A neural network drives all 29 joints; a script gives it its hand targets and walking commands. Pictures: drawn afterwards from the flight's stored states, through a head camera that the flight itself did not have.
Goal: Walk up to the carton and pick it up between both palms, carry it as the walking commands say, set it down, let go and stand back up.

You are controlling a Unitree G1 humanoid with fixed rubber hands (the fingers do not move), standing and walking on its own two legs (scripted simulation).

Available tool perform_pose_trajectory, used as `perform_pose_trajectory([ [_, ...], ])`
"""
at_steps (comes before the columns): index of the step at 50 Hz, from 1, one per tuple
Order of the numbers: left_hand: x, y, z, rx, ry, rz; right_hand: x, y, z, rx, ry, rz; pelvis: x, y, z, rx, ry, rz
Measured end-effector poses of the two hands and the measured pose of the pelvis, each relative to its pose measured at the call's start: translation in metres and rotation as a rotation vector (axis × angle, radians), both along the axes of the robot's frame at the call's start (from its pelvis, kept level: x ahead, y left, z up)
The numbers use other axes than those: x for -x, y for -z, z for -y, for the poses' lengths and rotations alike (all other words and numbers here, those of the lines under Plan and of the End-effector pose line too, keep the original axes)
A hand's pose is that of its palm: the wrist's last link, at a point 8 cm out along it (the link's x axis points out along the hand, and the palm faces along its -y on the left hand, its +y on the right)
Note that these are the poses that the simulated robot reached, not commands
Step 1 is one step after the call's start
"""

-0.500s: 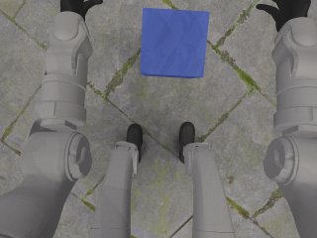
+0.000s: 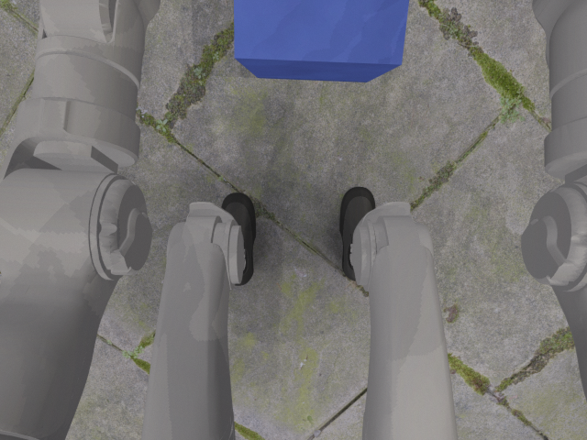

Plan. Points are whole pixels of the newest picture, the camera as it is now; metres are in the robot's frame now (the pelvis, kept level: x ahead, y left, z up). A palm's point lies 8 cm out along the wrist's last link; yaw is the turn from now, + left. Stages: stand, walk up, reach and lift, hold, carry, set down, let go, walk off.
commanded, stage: reach and lift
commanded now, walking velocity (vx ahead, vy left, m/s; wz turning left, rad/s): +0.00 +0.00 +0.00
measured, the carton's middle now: (318, 1) +0.59 -0.03 -0.41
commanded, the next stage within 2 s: none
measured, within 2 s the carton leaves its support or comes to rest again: neither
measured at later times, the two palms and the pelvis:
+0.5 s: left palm out of the picture +0.57 +0.16 -0.30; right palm out of the picture +0.57 -0.21 -0.29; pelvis +0.01 +0.01 -0.12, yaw +1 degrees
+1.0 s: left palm out of the picture +0.58 +0.15 -0.36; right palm out of the picture +0.58 -0.21 -0.35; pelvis +0.02 +0.00 -0.17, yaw +1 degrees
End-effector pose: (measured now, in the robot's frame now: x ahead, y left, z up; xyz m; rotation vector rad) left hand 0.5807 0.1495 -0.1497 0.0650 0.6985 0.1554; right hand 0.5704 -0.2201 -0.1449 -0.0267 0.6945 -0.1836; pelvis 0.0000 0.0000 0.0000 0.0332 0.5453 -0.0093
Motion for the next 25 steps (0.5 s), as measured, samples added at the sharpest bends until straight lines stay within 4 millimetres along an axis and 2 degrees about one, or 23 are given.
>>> perform_pose_trajectory([
  [6, -0.005, 0.030, -0.008, -0.005, -0.006, -0.004, -0.005, 0.036, -0.009, -0.002, -0.009, -0.002, 0.000, 0.032, 0.005, -0.011, -0.004, -0.006],
  [12, -0.002, 0.069, -0.005, 0.023, 0.009, -0.010, -0.004, 0.070, -0.018, 0.016, -0.026, -0.013, -0.004, 0.061, 0.005, -0.007, -0.011, -0.004],
  [19, 0.006, 0.120, -0.002, 0.032, 0.029, -0.026, 0.001, 0.113, -0.016, 0.028, -0.010, -0.028, -0.008, 0.093, -0.002, 0.011, -0.016, -0.015],
  [25, 0.007, 0.150, -0.007, 0.020, 0.024, -0.033, 0.001, 0.144, -0.013, 0.023, 0.003, -0.028, -0.009, 0.118, -0.007, 0.016, -0.021, -0.025],
])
